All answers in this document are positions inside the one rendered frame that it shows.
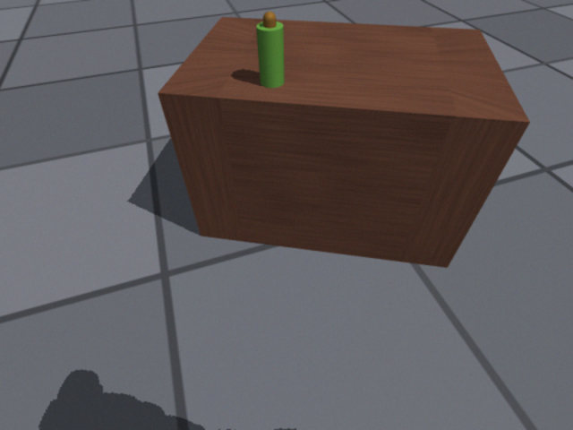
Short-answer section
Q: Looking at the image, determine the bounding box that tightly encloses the bottle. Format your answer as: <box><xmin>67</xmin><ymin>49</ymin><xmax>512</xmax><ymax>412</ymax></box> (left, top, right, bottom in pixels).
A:
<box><xmin>256</xmin><ymin>12</ymin><xmax>285</xmax><ymax>88</ymax></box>

